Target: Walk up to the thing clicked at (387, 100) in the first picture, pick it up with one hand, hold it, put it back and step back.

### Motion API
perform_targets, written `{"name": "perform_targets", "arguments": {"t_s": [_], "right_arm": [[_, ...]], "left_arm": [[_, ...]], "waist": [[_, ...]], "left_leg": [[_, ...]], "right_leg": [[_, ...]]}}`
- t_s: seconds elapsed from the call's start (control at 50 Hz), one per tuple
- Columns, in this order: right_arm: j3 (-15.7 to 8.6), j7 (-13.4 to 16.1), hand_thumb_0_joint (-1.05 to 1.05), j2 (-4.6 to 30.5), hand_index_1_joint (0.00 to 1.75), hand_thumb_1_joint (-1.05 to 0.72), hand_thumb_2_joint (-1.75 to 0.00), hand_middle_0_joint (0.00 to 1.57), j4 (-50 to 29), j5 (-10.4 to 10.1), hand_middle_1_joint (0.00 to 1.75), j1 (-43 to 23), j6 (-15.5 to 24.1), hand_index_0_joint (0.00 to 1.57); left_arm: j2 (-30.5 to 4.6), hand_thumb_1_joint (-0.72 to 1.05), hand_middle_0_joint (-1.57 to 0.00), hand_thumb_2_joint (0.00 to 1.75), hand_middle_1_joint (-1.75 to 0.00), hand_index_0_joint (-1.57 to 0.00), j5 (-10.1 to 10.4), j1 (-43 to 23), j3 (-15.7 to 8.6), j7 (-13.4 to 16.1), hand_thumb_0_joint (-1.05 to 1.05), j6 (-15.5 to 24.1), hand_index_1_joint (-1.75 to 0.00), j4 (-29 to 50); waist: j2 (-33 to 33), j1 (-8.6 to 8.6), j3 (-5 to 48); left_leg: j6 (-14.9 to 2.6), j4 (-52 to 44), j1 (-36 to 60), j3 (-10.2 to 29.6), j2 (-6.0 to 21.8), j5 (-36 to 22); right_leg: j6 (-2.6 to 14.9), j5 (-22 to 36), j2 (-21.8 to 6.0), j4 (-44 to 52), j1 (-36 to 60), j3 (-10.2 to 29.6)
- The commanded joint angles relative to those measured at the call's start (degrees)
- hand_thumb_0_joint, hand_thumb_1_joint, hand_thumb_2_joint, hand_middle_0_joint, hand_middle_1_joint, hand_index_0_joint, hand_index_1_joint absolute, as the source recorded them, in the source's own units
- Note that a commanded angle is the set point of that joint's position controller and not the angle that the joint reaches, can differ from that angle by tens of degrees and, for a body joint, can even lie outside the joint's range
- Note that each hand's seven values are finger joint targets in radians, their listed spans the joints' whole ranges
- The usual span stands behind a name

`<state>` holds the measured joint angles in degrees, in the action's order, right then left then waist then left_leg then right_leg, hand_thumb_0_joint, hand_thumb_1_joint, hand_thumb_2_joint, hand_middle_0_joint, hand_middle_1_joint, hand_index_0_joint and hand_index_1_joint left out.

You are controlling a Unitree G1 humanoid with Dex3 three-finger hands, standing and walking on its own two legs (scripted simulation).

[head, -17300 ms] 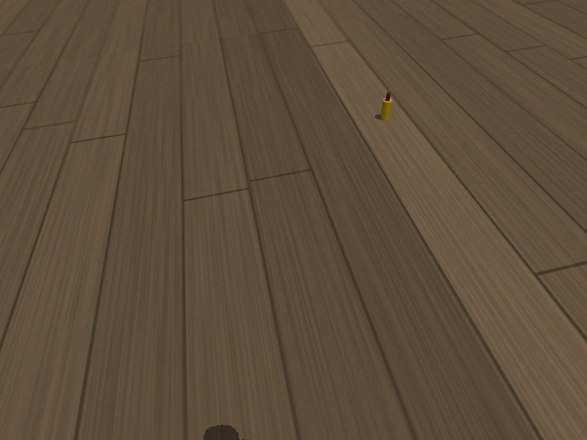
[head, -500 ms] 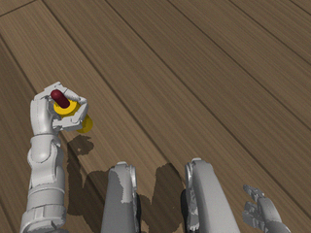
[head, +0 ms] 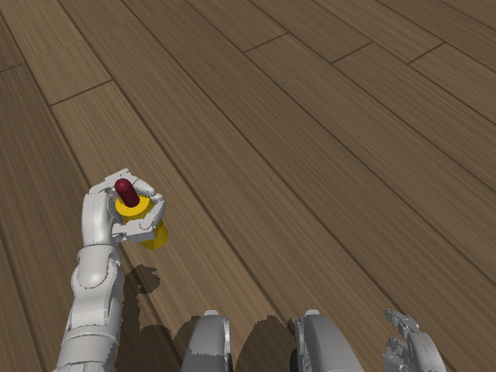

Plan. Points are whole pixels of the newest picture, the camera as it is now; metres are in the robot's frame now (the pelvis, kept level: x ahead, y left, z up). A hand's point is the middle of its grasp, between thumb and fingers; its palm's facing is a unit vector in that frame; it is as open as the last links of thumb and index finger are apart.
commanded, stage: lift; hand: left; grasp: from the side
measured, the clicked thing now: (139, 213) +0.37 +0.20 +0.01
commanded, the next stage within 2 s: hold in 0.90 s
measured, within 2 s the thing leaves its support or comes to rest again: neither
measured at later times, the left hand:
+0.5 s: hand (142, 194) +0.36 +0.17 +0.09, palm faces +0.11 -0.99 -0.05, open 5.6 cm
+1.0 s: hand (146, 179) +0.37 +0.16 +0.12, palm faces +0.12 -0.99 -0.03, open 5.6 cm
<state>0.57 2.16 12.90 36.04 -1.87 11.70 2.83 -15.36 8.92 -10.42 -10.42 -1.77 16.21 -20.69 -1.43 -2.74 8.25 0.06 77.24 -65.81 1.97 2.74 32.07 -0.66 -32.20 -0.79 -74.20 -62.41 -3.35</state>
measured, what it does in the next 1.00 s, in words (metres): rises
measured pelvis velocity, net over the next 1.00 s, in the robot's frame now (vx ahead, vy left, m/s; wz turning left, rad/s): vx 0.03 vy -0.01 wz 0.01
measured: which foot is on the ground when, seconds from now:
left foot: down 0.00-1.00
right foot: down 0.00-1.00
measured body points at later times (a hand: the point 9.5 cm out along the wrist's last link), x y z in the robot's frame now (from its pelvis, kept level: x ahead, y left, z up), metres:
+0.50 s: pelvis +0.02 +0.00 +0.06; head +0.09 +0.01 +0.50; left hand +0.35 +0.22 +0.09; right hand +0.14 -0.24 -0.06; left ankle +0.04 +0.12 -0.61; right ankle +0.03 -0.13 -0.61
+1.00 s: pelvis +0.03 -0.01 +0.08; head +0.09 -0.01 +0.52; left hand +0.35 +0.21 +0.12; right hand +0.16 -0.26 -0.04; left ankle +0.04 +0.12 -0.61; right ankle +0.03 -0.13 -0.61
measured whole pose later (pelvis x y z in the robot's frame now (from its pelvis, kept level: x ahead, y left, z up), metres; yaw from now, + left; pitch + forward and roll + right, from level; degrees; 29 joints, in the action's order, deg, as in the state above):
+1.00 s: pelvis +0.03 -0.01 +0.08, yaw +1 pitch +10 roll -1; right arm 0.6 1.9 12.6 37.7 -0.4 13.6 1.0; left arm -11.1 9.5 -7.5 -7.8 -1.8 20.0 -24.9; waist -1.1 -1.9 3.4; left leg 1.1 53.3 -38.0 0.5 2.6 25.3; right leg 0.1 -25.9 -0.5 -51.8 -35.8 -2.7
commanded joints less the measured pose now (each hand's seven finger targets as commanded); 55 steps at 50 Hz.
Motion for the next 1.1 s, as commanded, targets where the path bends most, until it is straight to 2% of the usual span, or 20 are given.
{"name": "perform_targets", "arguments": {"t_s": [0.0,0.1,0.22,0.24,0.28,0.32,0.38,0.4,0.42,0.44,0.48,0.5,0.52,0.58,0.64,0.68,0.86,0.92,1.0,1.08], "right_arm": [[-3.4,0.3,0.0,8.7,0.3,-0.91,-0.9,0.2,-4.8,0.3,0.3,2.7,2.3,0.2],[-2.7,0.3,0.0,7.9,0.3,-0.9,-0.9,0.2,-4.6,0.8,0.3,3.0,1.9,0.2],[-2.8,0.7,0.0,7.7,0.3,-0.91,-0.9,0.2,-5.0,1.1,0.3,2.6,1.6,0.2],[-2.7,0.6,0.0,7.5,0.3,-0.91,-0.9,0.2,-4.9,1.1,0.3,2.4,1.7,0.2],[-2.8,0.7,0.0,7.4,0.3,-0.91,-0.9,0.2,-4.9,1.1,0.3,2.7,1.7,0.2],[-2.6,0.6,0.0,7.4,0.3,-0.9,-0.9,0.2,-5.1,1.1,0.3,2.4,1.5,0.2],[-2.8,0.7,0.0,7.4,0.3,-0.91,-0.9,0.2,-4.9,1.3,0.3,2.5,1.3,0.2],[-2.6,0.5,0.0,7.3,0.3,-0.91,-0.9,0.2,-5.0,1.3,0.3,2.3,1.2,0.2],[-2.6,0.6,0.0,7.2,0.3,-0.91,-0.9,0.2,-5.0,1.3,0.3,2.2,1.3,0.2],[-2.7,0.6,0.0,7.3,0.3,-0.91,-0.9,0.2,-4.7,1.4,0.3,2.3,1.3,0.2],[-2.5,0.6,0.0,7.1,0.3,-0.91,-0.9,0.2,-5.0,1.4,0.3,2.2,1.2,0.2],[-2.7,0.6,0.0,7.3,0.3,-0.91,-0.9,0.2,-5.1,1.3,0.3,1.6,1.2,0.2],[-2.7,0.7,0.0,7.1,0.3,-0.9,-0.9,0.2,-4.7,1.5,0.3,2.2,1.2,0.2],[-2.4,0.5,0.0,7.0,0.3,-0.91,-0.9,0.2,-4.7,1.6,0.3,1.9,1.3,0.2],[-2.6,0.7,0.0,7.1,0.3,-0.9,-0.9,0.2,-4.7,1.6,0.3,2.2,1.0,0.2],[-2.6,0.5,0.0,7.1,0.3,-0.9,-0.9,0.2,-4.6,1.7,0.3,2.2,0.9,0.2],[-2.8,0.6,0.0,7.1,0.3,-0.9,-0.9,0.2,-4.3,1.8,0.3,2.3,0.3,0.2],[-2.8,0.3,0.0,7.1,0.3,-0.9,-0.9,0.2,-4.7,1.7,0.3,1.9,0.4,0.2],[-3.1,0.2,0.0,7.5,0.3,-0.92,-0.9,0.2,-5.0,1.7,0.3,1.9,0.0,0.2],[-2.9,0.0,0.0,7.4,0.3,-0.92,-0.9,0.2,-5.3,1.6,0.3,1.6,0.0,0.2]], "left_arm": [[-8.0,0.42,-1.27,1.19,-1.32,-1.28,1.9,-16.6,-3.0,-0.3,0.0,6.4,-1.31,16.7],[-6.2,0.42,-1.27,1.2,-1.33,-1.28,1.4,-15.1,-1.5,0.4,0.0,6.6,-1.32,14.9],[-6.9,0.43,-1.26,1.21,-1.33,-1.27,1.1,-16.1,-1.7,1.2,0.0,7.8,-1.33,16.9],[-5.2,0.43,-1.26,1.22,-1.33,-1.27,1.1,-13.2,-1.3,1.2,0.0,7.3,-1.32,12.5],[-6.4,0.43,-1.26,1.21,-1.33,-1.28,1.3,-15.3,-2.2,1.4,0.0,7.9,-1.33,15.9],[-3.9,0.43,-1.25,1.21,-1.32,-1.27,1.3,-13.3,-0.4,1.1,0.0,7.5,-1.32,12.5],[-5.8,0.44,-1.26,1.22,-1.33,-1.27,0.7,-16.8,-0.8,1.5,0.0,8.2,-1.33,16.6],[-3.4,0.45,-1.26,1.23,-1.33,-1.27,0.9,-13.0,-0.2,1.4,0.0,7.6,-1.33,10.5],[-5.5,0.43,-1.25,1.21,-1.32,-1.26,1.0,-16.5,-0.6,1.3,0.0,8.3,-1.32,15.9],[-5.6,0.43,-1.25,1.22,-1.33,-1.27,1.2,-16.4,-1.5,1.3,0.0,8.5,-1.33,14.4],[-4.0,0.44,-1.24,1.22,-1.32,-1.26,1.2,-15.8,0.2,0.9,0.0,8.5,-1.32,13.5],[-4.3,0.45,-1.24,1.22,-1.32,-1.25,1.4,-15.4,-1.2,1.0,0.0,8.5,-1.32,12.3],[-5.2,0.46,-1.23,1.22,-1.32,-1.25,1.2,-17.2,-0.8,1.1,0.0,8.9,-1.31,15.8],[-3.2,0.45,-1.24,1.21,-1.32,-1.25,1.9,-14.9,-0.1,0.8,0.0,8.9,-1.31,13.1],[-5.3,0.46,-1.24,1.23,-1.33,-1.25,1.3,-16.1,-1.4,1.1,0.0,9.1,-1.32,14.7],[-3.9,0.47,-1.25,1.23,-1.33,-1.26,1.0,-15.3,0.1,1.0,0.0,9.3,-1.33,13.9],[-5.8,0.5,-1.27,1.25,-1.35,-1.28,1.3,-15.9,-1.7,0.8,0.0,9.6,-1.35,15.3],[-2.4,0.49,-1.27,1.25,-1.35,-1.28,2.2,-13.0,-0.8,0.3,0.0,9.1,-1.35,10.1],[-5.9,0.52,-1.29,1.18,-1.33,-1.3,1.3,-16.2,-2.0,0.1,0.0,10.2,-1.33,14.2],[-3.2,0.5,-1.3,1.18,-1.34,-1.31,2.0,-14.3,-0.9,0.0,0.0,10.1,-1.34,12.1]], "waist": [[-5.4,0.22,23.9],[-2.8,-0.3,20.6],[-2.9,0.39,19.2],[-1.7,0.31,18.1],[-2.8,0.75,19.8],[-1.5,0.39,17.2],[-3.4,0.81,18.0],[-1.6,0.46,15.9],[-2.1,0.88,16.4],[-2.7,0.83,16.4],[-1.5,0.4,15.8],[-1.2,0.74,14.6],[-3.1,0.87,16.6],[-1.2,0.41,14.9],[-1.6,0.89,17.1],[-2.0,0.56,15.8],[-1.5,1.18,15.9],[1.0,0.3,13.2],[-1.0,1.3,14.9],[-0.8,0.78,14.0]], "left_leg": [[-0.06,-14.2,25.5,2.2,-1.0,-17.8],[-0.34,-17.4,26.6,1.4,-1.3,-17.6],[-0.25,-21.3,29.8,0.8,-1.6,-16.2],[-0.39,-21.6,29.1,0.6,-1.7,-16.1],[-0.39,-22.3,30.5,0.3,-1.8,-16.9],[-0.31,-23.8,30.9,0.5,-1.6,-16.4],[0.02,-24.9,33.8,0.5,-1.4,-18.2],[-0.03,-25.5,33.5,0.6,-1.4,-18.1],[-0.14,-25.7,33.2,0.4,-1.5,-18.1],[-0.12,-26.0,34.0,0.2,-1.6,-18.2],[-0.22,-26.6,34.3,0.1,-1.6,-18.2],[-0.28,-27.1,34.2,-0.1,-1.6,-17.4],[-0.15,-27.1,35.5,-0.3,-1.7,-18.0],[-0.29,-27.7,35.2,-0.5,-1.9,-18.5],[-0.52,-27.7,36.5,-0.9,-2.0,-21.3],[-0.3,-28.3,37.5,-0.7,-1.9,-21.8],[-0.52,-29.3,39.5,-1.5,-2.1,-24.6],[-0.67,-29.9,38.0,-1.4,-2.1,-23.4],[-0.43,-30.8,39.7,-1.5,-2.1,-24.2],[-0.54,-31.2,41.3,-1.9,-2.2,-25.5]], "right_leg": [[2.21,17.9,1.8,11.5,12.2,0.2],[1.93,18.9,1.9,15.5,17.0,0.3],[1.72,17.9,1.8,19.1,21.0,0.5],[1.67,18.1,1.8,19.8,21.5,0.7],[1.59,19.3,1.6,20.7,23.7,1.0],[1.67,18.6,1.7,21.7,23.8,0.7],[1.79,19.5,1.7,22.5,24.6,0.5],[1.81,19.3,1.9,22.9,24.8,0.4],[1.71,19.8,1.9,23.3,26.1,0.5],[1.7,20.0,1.8,23.6,26.5,0.6],[1.6,20.0,1.8,24.4,27.2,0.7],[1.55,19.6,1.8,24.8,27.0,0.8],[1.62,20.2,1.6,25.1,27.7,1.1],[1.37,21.0,1.7,26.2,29.7,1.1],[1.23,24.3,1.5,26.5,31.9,1.6],[1.42,24.1,1.6,26.7,31.1,1.3],[1.06,27.6,1.4,28.6,35.1,1.9],[0.89,27.2,1.5,29.2,35.5,1.8],[1.11,27.1,1.5,29.6,36.3,1.7],[0.92,28.5,1.5,30.2,37.1,2.0]]}}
